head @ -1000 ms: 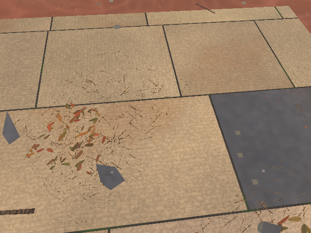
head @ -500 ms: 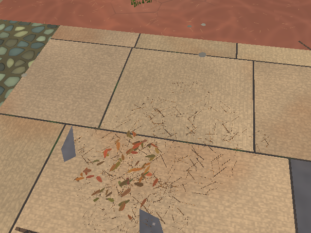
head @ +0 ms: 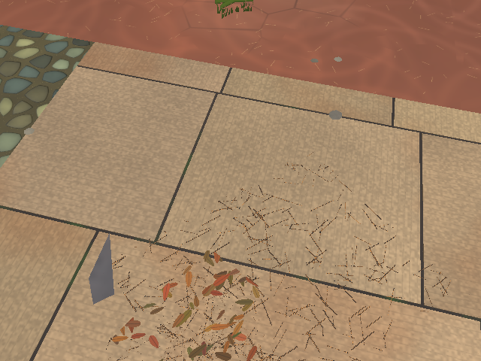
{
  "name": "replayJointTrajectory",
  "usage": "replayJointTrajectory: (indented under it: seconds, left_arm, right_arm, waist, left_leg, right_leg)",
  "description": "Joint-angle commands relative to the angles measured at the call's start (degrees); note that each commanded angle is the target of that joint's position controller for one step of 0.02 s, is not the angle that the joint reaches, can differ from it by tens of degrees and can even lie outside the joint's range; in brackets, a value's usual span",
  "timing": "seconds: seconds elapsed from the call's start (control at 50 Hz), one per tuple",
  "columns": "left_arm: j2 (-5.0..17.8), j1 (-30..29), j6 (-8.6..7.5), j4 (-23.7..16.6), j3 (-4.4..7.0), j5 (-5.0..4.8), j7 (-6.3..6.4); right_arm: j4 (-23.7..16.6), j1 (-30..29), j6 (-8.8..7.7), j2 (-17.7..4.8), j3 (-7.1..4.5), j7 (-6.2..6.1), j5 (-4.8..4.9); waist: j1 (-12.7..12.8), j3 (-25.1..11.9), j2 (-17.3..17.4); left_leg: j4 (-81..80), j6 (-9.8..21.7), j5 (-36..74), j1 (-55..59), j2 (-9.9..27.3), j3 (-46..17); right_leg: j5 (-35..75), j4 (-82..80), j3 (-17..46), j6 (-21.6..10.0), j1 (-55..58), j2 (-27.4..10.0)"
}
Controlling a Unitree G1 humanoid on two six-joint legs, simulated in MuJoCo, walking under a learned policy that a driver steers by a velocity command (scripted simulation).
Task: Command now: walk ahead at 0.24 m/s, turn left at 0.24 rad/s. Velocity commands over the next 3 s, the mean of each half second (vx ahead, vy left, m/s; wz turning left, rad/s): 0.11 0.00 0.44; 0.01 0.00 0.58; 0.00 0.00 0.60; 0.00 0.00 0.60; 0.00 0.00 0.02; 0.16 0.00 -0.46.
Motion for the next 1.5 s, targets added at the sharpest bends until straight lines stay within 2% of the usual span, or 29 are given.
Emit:
replayJointTrajectory:
  seconds: [0.02,0.14,0.2,0.22,0.24,0.26,0.28,0.3,0.36,0.48,0.56,0.62,0.64,0.66,0.68,0.7,0.74,0.8,1.02,1.12,1.14,1.16,1.18,1.2,1.22,1.26,1.32,1.4,1.5]
  left_arm:
    - [1.1,3.6,0.43,-2.7,0.01,0.82,0.55]
    - [3.4,-5.6,0.95,-5.4,0.26,0.29,0.08]
    - [5.3,-3.4,0.45,-4.9,1.34,0.53,-0.11]
    - [6.5,-2.4,0.15,-4.7,1.8,1.03,0.14]
    - [10.0,-0.6,0.23,-5.4,2.51,1.94,0.83]
    - [11.4,-1.0,1.33,-5.8,2.86,2.44,1.06]
    - [8.6,-0.9,1.79,-6.2,2.41,1.68,0.88]
    - [5.9,-3.0,1.75,-6.6,1.62,1.55,0.79]
    - [4.3,-9.7,2.21,-7.0,1.05,1.22,1.01]
    - [6.1,-8.9,2.96,-5.1,1.99,1.1,2.34]
    - [8.4,-8.5,3.57,-4.1,2.94,0.36,1.68]
    - [8.6,-9.2,3.99,-3.1,3.25,-1.27,1.45]
    - [6.6,-6.5,4.16,-1.7,2.94,-1.37,1.21]
    - [2.9,-5.1,4.29,-2.1,2.04,0.44,0.7]
    - [3.1,-9.5,3.98,-5.6,2.08,1.54,1.17]
    - [5.1,-13.3,3.91,-6.1,2.78,1.02,1.62]
    - [5.5,-10.2,4.16,-4.1,3.49,0.17,2.36]
    - [5.4,-8.1,3.84,-3.3,3.79,0.49,2.44]
    - [4.4,-9.9,2.5,-4.8,2.95,-0.55,0.89]
    - [4.8,-5.0,1.34,-4.0,3.25,-0.74,-0.27]
    - [6.1,-3.2,1.29,-3.5,3.7,-0.39,-0.21]
    - [9.7,-2.6,1.68,-3.9,4.37,0.52,0.16]
    - [12.7,-3.9,2.15,-3.9,4.78,2.11,0.18]
    - [9.6,-6.0,1.94,-5.4,3.98,2.06,0.38]
    - [6.5,-8.8,1.97,-6.4,3.06,1.58,0.79]
    - [4.9,-10.8,2.26,-6.8,2.44,0.17,1.38]
    - [5.6,-7.5,3.14,-6.2,2.36,0.54,2.09]
    - [8.4,-5.5,4.03,-6.0,3.31,0.49,1.96]
    - [10.7,-6.2,4.22,-6.0,4.17,-0.82,0.59]
  right_arm:
    - [-3.4,-4.6,-0.98,-9.7,-2.7,-0.83,0.21]
    - [-0.9,-0.6,1.5,-12.1,-3.72,-2.37,1.42]
    - [-1.2,-2.5,2.48,-11.2,-3.5,-3.06,1.97]
    - [-1.3,-1.5,2.61,-9.3,-2.94,-3.17,1.77]
    - [-2.2,0.2,2.59,-5.5,-1.79,-3.17,0.49]
    - [-2.0,7.5,2.63,-3.5,-1.3,-3.32,0.6]
    - [-1.4,7.6,3.13,-8.9,-2.63,-3.53,1.04]
    - [-1.3,4.9,4.05,-11.9,-3.88,-3.85,1.69]
    - [-1.3,4.1,6.99,-10.3,-4.35,-4.58,1.39]
    - [-5.0,-1.1,6.75,-5.8,-2.91,-3.3,1.18]
    - [-6.1,-1.8,7.01,-7.0,-3.11,-1.92,1.21]
    - [-5.0,1.8,7.3,-7.4,-3.78,-1.1,1.08]
    - [-4.3,3.7,7.33,-9.0,-4.53,-1.43,0.81]
    - [-4.8,4.9,7.27,-14.9,-6.05,-2.51,0.83]
    - [-6.9,2.8,6.44,-19.4,-6.48,-2.57,-0.57]
    - [-7.0,2.4,4.97,-16.5,-5.86,-2.18,-1.69]
    - [-7.2,-3.3,3.51,-13.1,-4.97,-2.53,-0.14]
    - [-7.6,-4.4,3.64,-10.3,-3.62,-3.35,0.69]
    - [-8.4,-4.1,4.96,-13.0,-4.49,-3.44,0.77]
    - [-9.3,-7.5,5.86,-12.4,-4.29,-3.41,1.94]
    - [-9.5,-7.3,6.0,-11.4,-3.99,-3.63,2.16]
    - [-9.3,-4.2,5.98,-8.5,-3.25,-3.55,1.53]
    - [-10.6,-3.2,5.55,-9.3,-3.74,-3.56,2.04]
    - [-9.4,-1.7,5.15,-14.2,-5.15,-3.53,0.84]
    - [-8.1,-1.2,5.36,-15.6,-6.02,-3.33,1.3]
    - [-6.7,-0.4,6.52,-12.8,-5.68,-3.51,1.22]
    - [-8.7,-3.8,6.62,-9.5,-4.46,-2.96,2.09]
    - [-11.1,-6.7,6.33,-7.9,-3.33,-2.19,1.56]
    - [-11.7,-4.7,6.81,-8.7,-3.49,-1.08,1.62]
  waist:
    - [3.4,-6.0,7.4]
    - [0.5,-6.6,8.2]
    - [2.8,-7.0,8.3]
    - [2.9,-7.6,6.7]
    - [2.2,-11.8,-2.5]
    - [-0.5,-14.8,-14.2]
    - [1.1,-15.4,-11.3]
    - [1.1,-12.1,-7.5]
    - [-0.8,-6.8,-6.8]
    - [1.4,-8.0,-6.4]
    - [1.6,-8.4,-7.0]
    - [-1.2,-8.3,-5.9]
    - [-1.4,-7.6,-2.1]
    - [0.0,-6.3,13.5]
    - [-0.8,-5.2,20.5]
    - [-3.0,-6.8,13.6]
    - [0.5,-5.8,9.3]
    - [1.6,-7.7,9.9]
    - [-0.6,-6.7,10.9]
    - [2.3,-8.3,10.6]
    - [2.8,-8.7,9.1]
    - [0.8,-10.5,-1.2]
    - [-0.9,-6.9,-14.3]
    - [-0.6,-6.3,-9.5]
    - [-1.5,-5.4,-6.3]
    - [-1.3,-3.5,-5.1]
    - [1.3,-2.8,-6.5]
    - [3.6,-5.2,-7.4]
    - [2.7,-5.7,-8.4]
  left_leg:
    - [-7.4,11.3,39.0,1.5,12.7,-8.5]
    - [-4.1,9.0,25.3,2.8,12.5,-12.7]
    - [1.7,5.9,13.6,2.3,10.6,-16.6]
    - [5.8,3.6,8.3,0.4,7.3,-16.1]
    - [17.5,0.4,-6.5,-5.1,2.0,-12.0]
    - [29.4,-2.8,-32.5,-16.4,-4.2,-6.8]
    - [38.9,-4.5,-30.7,-19.1,-1.5,-8.2]
    - [43.7,-5.1,-26.4,-20.7,0.2,-8.3]
    - [46.0,-7.6,-17.6,-17.8,2.6,-6.7]
    - [30.9,-7.6,-13.1,-12.4,4.7,-2.7]
    - [21.6,-5.5,-12.2,-6.4,4.2,0.1]
    - [7.9,-1.8,-4.3,2.0,2.3,2.3]
    - [2.4,0.5,0.7,7.2,2.1,-0.4]
    - [-3.3,5.5,16.0,13.8,13.9,-17.6]
    - [-4.7,16.5,22.2,10.9,24.1,-31.8]
    - [-5.8,17.2,16.6,8.9,22.0,-29.6]
    - [-5.0,10.5,10.3,8.5,15.8,-21.9]
    - [-3.8,9.4,17.2,8.3,13.2,-19.3]
    - [-1.7,10.6,11.5,6.9,11.2,-28.5]
    - [2.7,7.5,15.2,6.4,8.0,-32.0]
    - [4.9,5.0,9.4,2.8,5.7,-30.4]
    - [15.1,1.6,-7.4,-4.3,0.2,-23.5]
    - [25.2,-1.8,-27.7,-16.0,-8.4,-13.1]
    - [37.9,-4.4,-27.8,-17.1,-3.7,-12.9]
    - [42.4,-5.2,-23.8,-16.7,-2.6,-12.4]
    - [46.9,-7.2,-17.5,-19.0,-1.9,-11.1]
    - [42.5,-8.8,-14.1,-20.5,-0.3,-6.7]
    - [30.9,-9.3,-14.5,-17.0,3.1,-3.9]
    - [17.6,-6.7,-12.0,-6.8,2.9,0.7]
  right_leg:
    - [6.3,-8.4,0.3,1.3,3.4,0.2]
    - [15.0,-23.5,2.6,0.7,7.3,3.6]
    - [18.5,-32.5,2.4,-1.3,13.9,4.2]
    - [24.5,-36.6,3.0,-2.9,18.8,2.0]
    - [40.5,-36.5,12.1,-6.7,27.6,-9.3]
    - [48.3,-36.4,23.6,-16.0,34.9,-20.6]
    - [37.8,-39.5,26.9,-18.8,32.9,-20.7]
    - [29.8,-40.2,21.8,-17.0,29.8,-17.4]
    - [18.7,-43.7,10.9,-14.3,19.2,-11.9]
    - [22.0,-44.4,2.3,-15.7,21.3,-12.4]
    - [23.2,-43.1,0.4,-15.2,22.1,-14.3]
    - [19.8,-37.5,-2.7,-10.7,20.0,-13.4]
    - [14.0,-31.7,-5.6,-6.6,15.7,-10.9]
    - [-1.8,-16.0,-11.9,-0.4,3.2,-4.0]
    - [-17.2,-3.6,-7.1,2.7,-8.0,3.7]
    - [-15.9,3.6,0.0,1.8,-8.1,3.1]
    - [-6.1,4.3,2.5,0.5,-8.3,1.8]
    - [0.2,5.6,2.5,1.6,-5.1,3.3]
    - [-0.3,-18.1,4.5,2.5,4.7,6.5]
    - [7.3,-35.5,3.6,0.3,15.2,7.1]
    - [14.4,-40.5,4.6,-1.0,21.2,4.1]
    - [21.0,-41.6,14.0,-5.2,28.4,-7.0]
    - [31.4,-42.9,26.8,-15.3,27.4,-16.5]
    - [31.5,-42.8,27.0,-19.2,24.6,-19.9]
    - [29.2,-42.1,20.9,-17.2,23.0,-16.3]
    - [24.7,-41.4,13.2,-13.7,23.5,-11.0]
    - [27.2,-42.1,7.3,-14.5,26.2,-9.1]
    - [30.0,-41.6,4.8,-15.6,30.5,-11.5]
    - [31.4,-39.4,1.1,-14.1,27.2,-13.1]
